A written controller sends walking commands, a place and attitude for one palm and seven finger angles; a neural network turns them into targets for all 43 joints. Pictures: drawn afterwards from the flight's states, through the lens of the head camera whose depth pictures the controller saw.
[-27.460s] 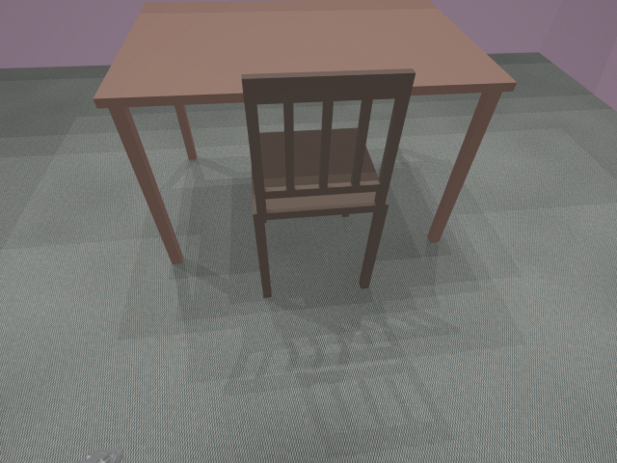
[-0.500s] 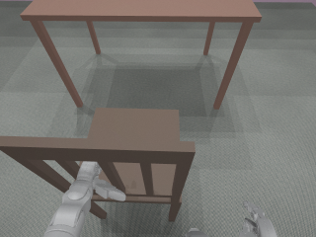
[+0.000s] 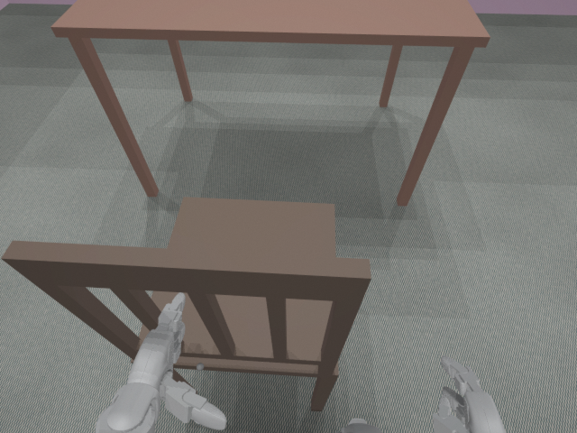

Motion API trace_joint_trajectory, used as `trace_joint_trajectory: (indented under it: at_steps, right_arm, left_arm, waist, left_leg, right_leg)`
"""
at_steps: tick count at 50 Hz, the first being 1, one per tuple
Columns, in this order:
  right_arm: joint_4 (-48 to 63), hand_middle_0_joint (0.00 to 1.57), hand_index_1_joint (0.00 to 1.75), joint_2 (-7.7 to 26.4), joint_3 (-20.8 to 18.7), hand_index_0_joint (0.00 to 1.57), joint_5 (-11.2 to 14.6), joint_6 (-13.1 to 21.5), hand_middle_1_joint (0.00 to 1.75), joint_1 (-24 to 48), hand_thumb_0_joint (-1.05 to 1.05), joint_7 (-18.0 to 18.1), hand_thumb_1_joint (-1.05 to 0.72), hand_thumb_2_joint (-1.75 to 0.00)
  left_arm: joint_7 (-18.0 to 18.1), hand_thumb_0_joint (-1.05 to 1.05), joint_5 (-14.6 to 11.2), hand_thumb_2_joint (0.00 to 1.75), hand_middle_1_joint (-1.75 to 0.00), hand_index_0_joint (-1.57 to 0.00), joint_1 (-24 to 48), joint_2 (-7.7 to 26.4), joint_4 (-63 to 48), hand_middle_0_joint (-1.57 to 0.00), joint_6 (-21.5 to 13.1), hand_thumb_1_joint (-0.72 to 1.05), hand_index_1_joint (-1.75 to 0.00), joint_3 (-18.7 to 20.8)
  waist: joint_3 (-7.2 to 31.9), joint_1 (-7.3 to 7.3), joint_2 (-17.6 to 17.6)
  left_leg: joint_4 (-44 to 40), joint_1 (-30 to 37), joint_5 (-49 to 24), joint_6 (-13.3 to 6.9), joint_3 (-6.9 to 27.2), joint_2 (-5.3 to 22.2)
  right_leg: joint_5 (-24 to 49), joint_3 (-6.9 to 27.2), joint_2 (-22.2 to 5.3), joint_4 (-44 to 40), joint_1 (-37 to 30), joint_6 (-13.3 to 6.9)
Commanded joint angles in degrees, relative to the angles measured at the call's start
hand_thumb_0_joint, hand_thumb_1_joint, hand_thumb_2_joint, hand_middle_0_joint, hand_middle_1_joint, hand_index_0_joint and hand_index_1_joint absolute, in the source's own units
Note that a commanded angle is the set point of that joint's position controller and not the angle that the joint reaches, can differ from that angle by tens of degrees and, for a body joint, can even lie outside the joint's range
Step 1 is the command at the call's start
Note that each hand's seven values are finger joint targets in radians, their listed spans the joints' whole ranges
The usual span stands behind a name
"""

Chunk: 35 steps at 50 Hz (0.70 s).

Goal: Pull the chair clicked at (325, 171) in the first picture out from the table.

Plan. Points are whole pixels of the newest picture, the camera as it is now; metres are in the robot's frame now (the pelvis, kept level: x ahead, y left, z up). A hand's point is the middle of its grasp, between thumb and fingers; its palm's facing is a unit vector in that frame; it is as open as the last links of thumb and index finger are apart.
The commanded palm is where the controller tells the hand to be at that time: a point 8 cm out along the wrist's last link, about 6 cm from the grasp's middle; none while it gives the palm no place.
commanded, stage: draw the fingers out of the gap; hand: left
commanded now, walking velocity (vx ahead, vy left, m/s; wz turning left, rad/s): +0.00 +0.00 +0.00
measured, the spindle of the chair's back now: (216, 324) +0.29 +0.11 -0.05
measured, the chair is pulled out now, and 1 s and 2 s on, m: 0.61 0.61 0.61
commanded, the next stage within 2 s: draw the hand back to the body in 0.32 s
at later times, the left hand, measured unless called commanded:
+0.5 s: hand (190, 423) +0.15 +0.12 -0.02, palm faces -0.03 -1.00 -0.08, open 17.5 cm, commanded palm +0.14 +0.18 +0.01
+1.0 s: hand (115, 388) +0.17 +0.18 +0.09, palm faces +0.06 -0.98 -0.21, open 17.2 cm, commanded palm +0.13 +0.24 +0.10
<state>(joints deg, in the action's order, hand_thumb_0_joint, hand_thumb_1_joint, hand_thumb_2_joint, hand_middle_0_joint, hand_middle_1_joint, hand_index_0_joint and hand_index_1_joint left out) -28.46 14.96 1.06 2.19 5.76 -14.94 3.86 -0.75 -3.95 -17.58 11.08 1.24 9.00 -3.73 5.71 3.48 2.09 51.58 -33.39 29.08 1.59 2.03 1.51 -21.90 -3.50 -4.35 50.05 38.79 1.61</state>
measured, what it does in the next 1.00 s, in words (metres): stands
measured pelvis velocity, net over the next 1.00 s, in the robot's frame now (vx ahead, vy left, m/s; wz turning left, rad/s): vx -0.01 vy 0.00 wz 0.00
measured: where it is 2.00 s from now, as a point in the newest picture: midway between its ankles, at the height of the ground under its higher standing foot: outside the picture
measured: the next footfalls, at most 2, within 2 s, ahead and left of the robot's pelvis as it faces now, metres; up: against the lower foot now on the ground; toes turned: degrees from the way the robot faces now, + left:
none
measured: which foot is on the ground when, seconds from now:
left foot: down 0.00-1.00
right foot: down 0.00-1.00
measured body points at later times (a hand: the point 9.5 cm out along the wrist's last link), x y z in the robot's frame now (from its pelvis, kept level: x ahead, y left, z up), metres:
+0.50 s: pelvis -0.01 +0.01 -0.02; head +0.03 +0.00 +0.43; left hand +0.15 +0.18 -0.01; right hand +0.18 -0.23 -0.08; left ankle -0.04 +0.14 -0.69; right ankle +0.03 -0.14 -0.69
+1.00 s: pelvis -0.01 +0.00 -0.01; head +0.01 -0.02 +0.44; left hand +0.16 +0.23 +0.11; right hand +0.17 -0.23 -0.09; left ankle -0.04 +0.14 -0.69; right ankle +0.03 -0.14 -0.69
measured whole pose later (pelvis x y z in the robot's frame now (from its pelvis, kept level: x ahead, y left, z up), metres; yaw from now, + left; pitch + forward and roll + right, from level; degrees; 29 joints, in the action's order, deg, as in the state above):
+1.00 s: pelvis -0.01 +0.00 -0.01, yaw +0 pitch +8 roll -1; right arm -28.9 12.0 -0.1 4.3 7.6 -13.6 6.4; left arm -4.8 -11.1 -35.4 16.0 -24.3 -7.1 7.2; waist 6.9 -0.6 3.9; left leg 56.7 -34.0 30.9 1.9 3.0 1.9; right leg -23.3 -4.1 -4.1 54.0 38.8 1.4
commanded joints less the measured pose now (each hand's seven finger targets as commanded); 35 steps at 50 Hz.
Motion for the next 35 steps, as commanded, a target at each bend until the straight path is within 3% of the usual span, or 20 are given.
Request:
trace_joint_trajectory:
  at_steps: [1, 6, 7, 10, 15, 16, 22, 23, 24, 26, 29, 32, 33, 35]
  right_arm:
    - [9.0, 0.20, 0.30, 7.0, -2.9, 0.20, -0.2, 3.6, 0.30, 2.8, 0.00, 1.0, -0.90, -0.90]
    - [10.9, 0.20, 0.30, 6.2, -2.8, 0.20, -0.1, 3.9, 0.30, 3.9, 0.00, 1.0, -0.90, -0.90]
    - [11.0, 0.20, 0.30, 6.3, -3.0, 0.20, -0.2, 3.9, 0.30, 3.9, 0.00, 1.2, -0.90, -0.90]
    - [12.0, 0.20, 0.30, 5.8, -2.6, 0.20, -0.3, 3.7, 0.30, 4.4, 0.00, 1.1, -0.90, -0.90]
    - [13.0, 0.20, 0.30, 5.4, -2.6, 0.20, -0.4, 3.1, 0.30, 4.5, 0.00, 1.7, -0.90, -0.90]
    - [13.3, 0.20, 0.30, 5.2, -2.7, 0.20, -0.4, 2.9, 0.30, 4.9, 0.00, 1.7, -0.90, -0.90]
    - [14.5, 0.20, 0.30, 5.0, -2.7, 0.20, -0.1, 3.5, 0.30, 5.1, 0.00, 2.1, -0.90, -0.90]
    - [13.7, 0.20, 0.30, 4.0, -2.6, 0.20, -0.3, 4.9, 0.30, 4.6, 0.00, 2.2, -0.90, -0.90]
    - [11.8, 0.20, 0.30, 4.4, -3.1, 0.20, -0.3, 5.9, 0.30, 4.5, 0.00, 2.1, -0.90, -0.90]
    - [11.3, 0.20, 0.30, 4.2, -3.1, 0.20, -0.2, 6.5, 0.30, 3.9, 0.00, 1.9, -0.90, -0.90]
    - [10.1, 0.20, 0.30, 3.5, -3.8, 0.20, 0.3, 7.1, 0.30, 4.6, 0.00, 1.1, -0.90, -0.90]
    - [8.3, 0.20, 0.30, 3.0, -4.7, 0.20, 0.4, 6.9, 0.30, 6.4, 0.00, -0.3, -0.90, -0.90]
    - [8.1, 0.20, 0.30, 3.1, -4.7, 0.20, 0.5, 7.0, 0.30, 6.9, 0.00, -0.8, -0.90, -0.90]
    - [9.4, 0.20, 0.30, 3.4, -5.0, 0.20, 0.8, 6.7, 0.30, 7.4, 0.00, -0.9, -0.90, -0.90]
  left_arm:
    - [1.2, 0.00, 0.5, 0.20, 0.00, 0.00, 1.8, 4.9, -13.9, 0.00, -2.4, -0.55, 0.00, 2.3]
    - [1.4, 0.00, 0.9, 0.20, 0.00, 0.00, -6.0, 1.7, -19.2, 0.00, -1.3, -0.55, 0.00, -1.5]
    - [1.7, 0.00, 1.0, 0.20, 0.00, 0.00, -6.0, 2.7, -19.9, 0.00, -1.1, -0.55, 0.00, -0.8]
    - [2.3, 0.00, 1.9, 0.20, 0.00, 0.00, -8.8, 1.5, -22.2, 0.00, -0.6, -0.55, 0.00, -2.7]
    - [3.0, 0.00, 2.7, 0.20, 0.00, 0.00, -12.4, 3.0, -24.8, 0.00, -0.5, -0.55, 0.00, -1.4]
    - [3.0, 0.00, 2.7, 0.20, 0.00, 0.00, -14.1, 3.2, -25.1, 0.00, -0.5, -0.55, 0.00, -0.8]
    - [2.2, 0.00, 2.5, 0.20, 0.00, 0.00, -17.8, 2.0, -30.1, 0.00, -1.1, -0.55, 0.00, -3.7]
    - [2.2, 0.00, -4.0, 0.20, 0.00, 0.00, -12.7, -1.9, -38.4, 0.00, -8.9, -0.55, 0.00, -2.3]
    - [1.9, 0.00, -3.8, 0.20, 0.00, 0.00, -15.8, 1.2, -34.9, 0.00, -12.4, -0.55, 0.00, 0.1]
    - [1.6, 0.00, -4.7, 0.20, 0.00, 0.00, -16.7, 3.4, -36.2, 0.00, -16.1, -0.55, 0.00, 3.0]
    - [0.0, 0.00, -5.5, 0.20, 0.00, 0.00, -19.0, 2.2, -35.7, 0.00, -22.7, -0.55, 0.00, 3.4]
    - [-2.6, 0.00, -5.7, 0.20, 0.00, 0.00, -19.7, 2.0, -31.6, 0.00, -29.8, -0.55, 0.00, 4.0]
    - [-4.0, 0.00, -5.8, 0.20, 0.00, 0.00, -18.5, 2.3, -31.5, 0.00, -32.1, -0.55, 0.00, 3.7]
    - [-5.6, 0.00, -6.6, 0.20, 0.00, 0.00, -18.9, 6.2, -34.9, 0.00, -33.5, -0.55, 0.00, 7.1]
  waist:
    - [11.5, 0.17, -1.4]
    - [11.1, -0.15, -1.8]
    - [11.4, -0.27, -1.9]
    - [9.6, -0.35, -1.2]
    - [8.8, -0.57, -3.4]
    - [8.5, -1.10, -2.6]
    - [8.9, -0.73, 0.4]
    - [7.7, -0.30, -3.7]
    - [9.9, -1.35, -1.9]
    - [11.1, -1.90, -1.2]
    - [10.1, -2.59, 0.1]
    - [7.8, -2.63, -2.0]
    - [7.8, -2.26, -1.4]
    - [11.0, -3.40, 0.1]
  left_leg:
    - [-6.6, 0.3, -18.2, -2.3, -1.2, -1.4]
    - [-6.0, 0.3, -18.7, -2.2, -0.8, -1.4]
    - [-5.8, -0.1, -18.7, -2.2, -0.6, -1.5]
    - [-5.7, -1.0, -16.6, -2.2, -0.3, -1.6]
    - [-4.6, -3.1, -14.0, -2.4, -0.5, -1.9]
    - [-4.5, -3.6, -13.3, -2.4, -0.7, -2.0]
    - [-3.5, -3.6, -12.6, -2.5, -0.3, -2.0]
    - [-1.1, -5.2, -13.1, -2.1, -0.1, -2.5]
    - [-0.2, -5.1, -13.3, -1.9, -0.3, -2.5]
    - [-0.4, -5.4, -13.9, -1.7, 0.0, -2.6]
    - [0.7, -6.4, -14.4, -1.2, -0.3, -2.4]
    - [2.9, -11.0, -12.2, -1.0, -0.4, -1.9]
    - [4.0, -12.2, -10.5, -1.0, -0.5, -1.8]
    - [2.9, -10.8, -9.4, -1.3, -0.8, -1.9]
  right_leg:
    - [13.6, -1.7, 1.2, -4.6, -11.3, -1.7]
    - [13.3, -2.3, 1.2, -3.8, -10.4, -1.8]
    - [13.2, -2.3, 1.2, -3.7, -10.8, -2.0]
    - [10.2, -2.5, 1.2, -3.2, -8.7, -1.9]
    - [7.8, -2.1, 1.4, -2.9, -7.8, -1.9]
    - [6.7, -2.1, 1.4, -2.8, -7.6, -1.9]
    - [5.0, -1.9, 1.4, -2.4, -6.2, -2.2]
    - [6.2, -2.9, 2.0, -1.4, -3.4, -1.9]
    - [6.1, -2.2, 2.1, -0.5, -3.7, -2.2]
    - [5.8, -2.3, 2.2, 0.2, -4.5, -2.4]
    - [6.0, -2.4, 2.3, 2.0, -2.8, -2.5]
    - [4.1, -1.7, 2.3, 3.6, -0.3, -2.6]
    - [2.4, -1.0, 2.1, 4.2, 1.0, -2.4]
    - [0.6, -0.1, 1.8, 3.0, -2.1, -2.6]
